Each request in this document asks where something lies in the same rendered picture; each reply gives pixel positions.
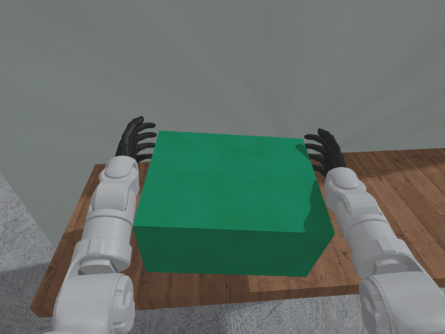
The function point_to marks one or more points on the right robot hand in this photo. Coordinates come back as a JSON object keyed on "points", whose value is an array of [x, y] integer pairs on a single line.
{"points": [[332, 156]]}

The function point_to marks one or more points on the right robot forearm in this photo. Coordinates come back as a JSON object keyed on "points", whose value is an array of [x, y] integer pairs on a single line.
{"points": [[374, 246]]}

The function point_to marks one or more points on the left robot forearm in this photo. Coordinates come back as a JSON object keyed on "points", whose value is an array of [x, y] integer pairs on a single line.
{"points": [[104, 246]]}

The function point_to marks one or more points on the left robot upper arm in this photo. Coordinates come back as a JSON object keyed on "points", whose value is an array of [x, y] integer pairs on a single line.
{"points": [[96, 304]]}

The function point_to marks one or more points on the carton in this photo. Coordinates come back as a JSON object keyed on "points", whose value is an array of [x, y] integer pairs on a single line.
{"points": [[231, 204]]}

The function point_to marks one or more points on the table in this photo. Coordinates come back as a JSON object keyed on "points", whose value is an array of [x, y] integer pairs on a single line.
{"points": [[408, 186]]}

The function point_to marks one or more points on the left robot hand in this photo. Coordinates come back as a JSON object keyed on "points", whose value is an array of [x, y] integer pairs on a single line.
{"points": [[128, 144]]}

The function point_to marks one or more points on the right robot upper arm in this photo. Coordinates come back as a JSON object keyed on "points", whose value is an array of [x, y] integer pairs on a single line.
{"points": [[402, 303]]}

